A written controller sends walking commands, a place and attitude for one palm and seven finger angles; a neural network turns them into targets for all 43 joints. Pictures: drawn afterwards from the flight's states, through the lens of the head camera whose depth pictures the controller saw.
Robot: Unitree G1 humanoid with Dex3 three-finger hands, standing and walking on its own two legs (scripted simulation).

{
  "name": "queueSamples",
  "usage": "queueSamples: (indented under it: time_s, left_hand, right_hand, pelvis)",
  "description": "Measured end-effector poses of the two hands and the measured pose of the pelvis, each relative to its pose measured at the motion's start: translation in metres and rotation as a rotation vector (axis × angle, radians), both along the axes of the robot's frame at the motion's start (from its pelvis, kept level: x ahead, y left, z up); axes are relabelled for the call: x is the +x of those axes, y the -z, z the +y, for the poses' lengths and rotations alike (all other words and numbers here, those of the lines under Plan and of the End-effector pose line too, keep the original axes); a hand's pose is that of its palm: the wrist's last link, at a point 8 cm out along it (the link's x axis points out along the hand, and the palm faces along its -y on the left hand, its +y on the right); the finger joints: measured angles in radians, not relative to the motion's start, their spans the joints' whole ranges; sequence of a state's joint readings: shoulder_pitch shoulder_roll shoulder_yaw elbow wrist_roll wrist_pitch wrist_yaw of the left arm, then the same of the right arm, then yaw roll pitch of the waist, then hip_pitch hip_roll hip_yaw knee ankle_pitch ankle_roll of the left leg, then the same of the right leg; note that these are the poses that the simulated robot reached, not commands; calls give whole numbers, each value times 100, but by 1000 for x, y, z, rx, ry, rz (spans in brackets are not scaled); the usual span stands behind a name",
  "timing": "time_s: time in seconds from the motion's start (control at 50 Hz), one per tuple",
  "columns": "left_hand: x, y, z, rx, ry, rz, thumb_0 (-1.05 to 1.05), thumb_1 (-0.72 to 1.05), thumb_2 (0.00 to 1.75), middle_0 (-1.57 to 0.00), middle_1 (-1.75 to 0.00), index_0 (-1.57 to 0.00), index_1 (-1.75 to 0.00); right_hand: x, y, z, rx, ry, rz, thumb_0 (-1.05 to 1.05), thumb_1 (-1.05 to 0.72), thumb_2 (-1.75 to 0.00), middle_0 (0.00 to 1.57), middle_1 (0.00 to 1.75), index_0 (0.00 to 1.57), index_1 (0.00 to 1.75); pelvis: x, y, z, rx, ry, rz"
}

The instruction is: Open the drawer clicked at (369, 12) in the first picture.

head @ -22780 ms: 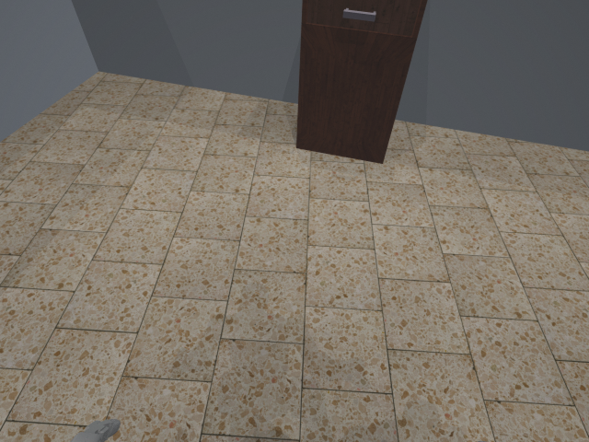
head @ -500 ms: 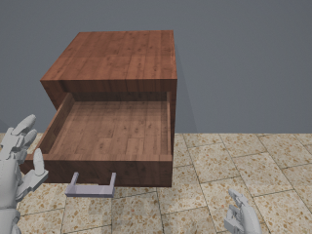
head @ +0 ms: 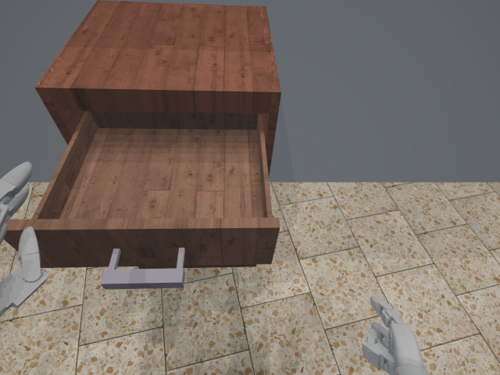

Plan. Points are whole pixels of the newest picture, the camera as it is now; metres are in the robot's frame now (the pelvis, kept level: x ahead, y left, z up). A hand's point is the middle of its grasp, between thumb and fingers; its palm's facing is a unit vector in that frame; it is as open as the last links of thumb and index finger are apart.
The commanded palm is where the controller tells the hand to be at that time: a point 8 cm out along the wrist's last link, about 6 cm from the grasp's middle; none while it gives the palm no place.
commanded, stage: step back with the hand held close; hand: left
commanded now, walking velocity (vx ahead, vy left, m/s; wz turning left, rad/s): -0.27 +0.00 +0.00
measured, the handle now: (146, 266) +0.29 +0.20 -0.02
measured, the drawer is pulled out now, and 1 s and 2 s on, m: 0.29 0.29 0.29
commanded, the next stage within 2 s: stop stepping back and stand still in 0.68 s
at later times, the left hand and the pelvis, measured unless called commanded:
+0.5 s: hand out of the picture +0.09 +0.22 +0.17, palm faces +0.38 -0.80 -0.47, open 7.4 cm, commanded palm +0.02 +0.26 +0.18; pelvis -0.10 -0.02 -0.01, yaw +2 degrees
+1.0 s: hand out of the picture -0.05 +0.17 +0.17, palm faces +0.39 -0.81 -0.44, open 7.4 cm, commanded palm -0.12 +0.22 +0.18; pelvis -0.24 -0.06 -0.01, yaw +2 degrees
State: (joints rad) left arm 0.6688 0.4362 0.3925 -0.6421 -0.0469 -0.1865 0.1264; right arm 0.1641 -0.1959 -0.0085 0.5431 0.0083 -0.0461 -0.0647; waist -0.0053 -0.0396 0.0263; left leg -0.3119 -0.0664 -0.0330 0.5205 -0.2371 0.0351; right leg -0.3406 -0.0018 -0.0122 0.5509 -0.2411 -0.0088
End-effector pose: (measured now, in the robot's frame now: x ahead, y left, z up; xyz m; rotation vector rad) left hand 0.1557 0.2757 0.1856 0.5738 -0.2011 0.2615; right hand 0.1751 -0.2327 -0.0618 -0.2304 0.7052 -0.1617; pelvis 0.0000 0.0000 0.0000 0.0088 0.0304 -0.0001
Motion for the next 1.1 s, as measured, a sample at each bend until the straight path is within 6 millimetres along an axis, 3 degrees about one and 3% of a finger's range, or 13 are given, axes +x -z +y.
queueSamples:
  time_s: [0.14,0.28,0.42,0.52,0.68,0.76,0.86,0.98,1.1]
  left_hand:
    - [-30,0,-12,-26,-68,-48,1,89,90,-21,-30,-21,-30]
    - [-60,6,-32,-79,-58,-25,1,88,90,-21,-30,-21,-30]
    - [-88,3,-22,-49,-62,-57,1,88,90,-22,-30,-21,-30]
    - [-113,2,-20,-11,-50,-66,1,88,90,-21,-30,-21,-30]
    - [-157,-4,-57,9,-18,-119,1,88,90,-21,-30,-21,-30]
    - [-178,-3,-67,-38,-27,-118,1,88,90,-21,-30,-21,-30]
    - [-207,2,-62,-53,-54,-75,1,88,90,-22,-30,-21,-30]
    - [-244,1,-63,-37,-43,-117,1,88,90,-21,-30,-21,-30]
    - [-277,-8,-71,-11,-84,-112,1,88,90,-21,-30,-21,-30]
  right_hand:
    - [-19,11,11,35,-64,-33,2,-90,-90,20,30,20,30]
    - [-61,24,-7,68,-35,32,2,-90,-90,20,30,21,30]
    - [-94,14,-28,-21,-16,56,2,-90,-90,20,30,20,30]
    - [-109,11,-28,-7,-18,19,2,-90,-90,20,30,20,30]
    - [-137,23,-27,85,-69,-59,1,-90,-90,20,30,20,30]
    - [-168,27,-38,75,-70,21,1,-90,-90,20,30,20,30]
    - [-213,16,-54,33,-16,60,2,-90,-90,20,30,20,30]
    - [-268,10,-71,-35,0,49,2,-90,-90,20,30,20,30]
    - [-311,21,-79,37,43,47,2,-90,-90,20,30,20,30]
  pelvis:
    - [-25,5,-10,-3,1,9]
    - [-53,4,-23,-6,-21,-5]
    - [-78,3,-23,-2,-57,2]
    - [-109,7,-26,26,-29,-15]
    - [-151,19,-49,25,-9,-40]
    - [-173,12,-55,45,-29,-30]
    - [-196,3,-60,54,-15,-3]
    - [-236,7,-62,40,-26,-52]
    - [-251,3,-73,25,-33,-57]
